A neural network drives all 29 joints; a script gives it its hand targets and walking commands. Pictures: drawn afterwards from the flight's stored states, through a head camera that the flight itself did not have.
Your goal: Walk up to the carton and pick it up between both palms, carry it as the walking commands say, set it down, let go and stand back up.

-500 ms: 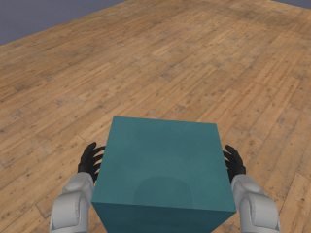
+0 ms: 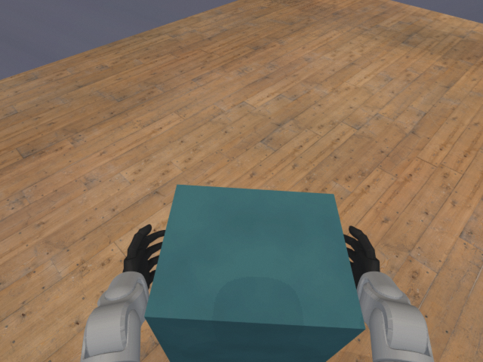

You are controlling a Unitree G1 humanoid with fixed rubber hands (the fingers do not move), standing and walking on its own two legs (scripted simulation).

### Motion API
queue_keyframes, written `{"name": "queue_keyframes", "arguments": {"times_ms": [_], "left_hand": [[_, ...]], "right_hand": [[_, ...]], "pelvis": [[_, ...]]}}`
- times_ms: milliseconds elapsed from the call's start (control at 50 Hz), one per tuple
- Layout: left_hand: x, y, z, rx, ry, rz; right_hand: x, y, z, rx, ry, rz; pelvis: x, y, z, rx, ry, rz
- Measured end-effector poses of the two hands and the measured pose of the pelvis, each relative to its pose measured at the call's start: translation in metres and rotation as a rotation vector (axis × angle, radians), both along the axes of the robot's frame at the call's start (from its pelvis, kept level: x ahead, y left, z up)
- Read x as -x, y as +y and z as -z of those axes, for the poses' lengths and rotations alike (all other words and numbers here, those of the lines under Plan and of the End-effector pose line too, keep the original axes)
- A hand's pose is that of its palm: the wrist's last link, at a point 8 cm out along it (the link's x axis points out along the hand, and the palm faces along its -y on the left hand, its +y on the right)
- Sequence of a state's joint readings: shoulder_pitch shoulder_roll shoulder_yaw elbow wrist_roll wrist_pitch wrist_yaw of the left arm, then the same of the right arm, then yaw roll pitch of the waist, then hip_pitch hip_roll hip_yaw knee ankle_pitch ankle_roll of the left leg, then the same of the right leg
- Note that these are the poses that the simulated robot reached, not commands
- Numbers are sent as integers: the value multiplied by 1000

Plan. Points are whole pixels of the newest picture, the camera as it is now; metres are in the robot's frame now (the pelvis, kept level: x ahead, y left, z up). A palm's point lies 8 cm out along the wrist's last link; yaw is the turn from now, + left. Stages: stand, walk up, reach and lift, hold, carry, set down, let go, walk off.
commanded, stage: carry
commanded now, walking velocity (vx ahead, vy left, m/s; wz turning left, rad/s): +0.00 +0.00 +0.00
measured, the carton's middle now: (248, 285) +0.28 +0.01 -0.05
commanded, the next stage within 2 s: none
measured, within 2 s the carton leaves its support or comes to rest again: neither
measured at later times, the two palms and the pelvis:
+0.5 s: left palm (169, 187) +0.44 +0.17 +0.03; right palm (351, 190) +0.45 -0.19 +0.03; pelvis +0.17 -0.01 +0.01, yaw +0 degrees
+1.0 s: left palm (184, 133) +0.61 +0.17 +0.02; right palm (334, 137) +0.62 -0.19 +0.02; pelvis +0.35 -0.01 +0.00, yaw -1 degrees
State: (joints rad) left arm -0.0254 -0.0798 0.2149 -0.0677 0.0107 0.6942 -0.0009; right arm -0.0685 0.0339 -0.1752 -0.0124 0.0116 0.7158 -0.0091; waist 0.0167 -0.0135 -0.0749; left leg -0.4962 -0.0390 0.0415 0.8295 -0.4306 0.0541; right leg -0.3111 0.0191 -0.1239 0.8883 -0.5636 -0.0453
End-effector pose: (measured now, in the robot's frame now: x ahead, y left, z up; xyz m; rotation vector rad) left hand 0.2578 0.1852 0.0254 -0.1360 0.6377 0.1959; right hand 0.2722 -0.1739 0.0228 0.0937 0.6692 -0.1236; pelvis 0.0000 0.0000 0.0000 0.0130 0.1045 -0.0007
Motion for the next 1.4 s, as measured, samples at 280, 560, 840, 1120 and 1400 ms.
{"name": "queue_keyframes", "arguments": {"times_ms": [280,560,840,1120,1400], "left_hand": [[-109,-27,-13,-20,-18,51],[-202,-15,-9,-26,7,39],[-296,-25,-4,-39,-22,34],[-401,-24,0,-29,2,60],[-503,-22,13,4,-2,21]], "right_hand": [[-95,-27,-11,-10,-19,40],[-190,-15,-3,-15,9,32],[-292,-26,2,-11,-25,11],[-383,-24,5,-7,2,46],[-499,-22,8,26,-2,3]], "pelvis": [[-101,-16,-8,1,-21,10],[-193,-9,-10,16,5,10],[-289,-21,1,8,-21,-3],[-386,-15,-4,22,0,18],[-499,-20,6,0,-4,-4]]}}
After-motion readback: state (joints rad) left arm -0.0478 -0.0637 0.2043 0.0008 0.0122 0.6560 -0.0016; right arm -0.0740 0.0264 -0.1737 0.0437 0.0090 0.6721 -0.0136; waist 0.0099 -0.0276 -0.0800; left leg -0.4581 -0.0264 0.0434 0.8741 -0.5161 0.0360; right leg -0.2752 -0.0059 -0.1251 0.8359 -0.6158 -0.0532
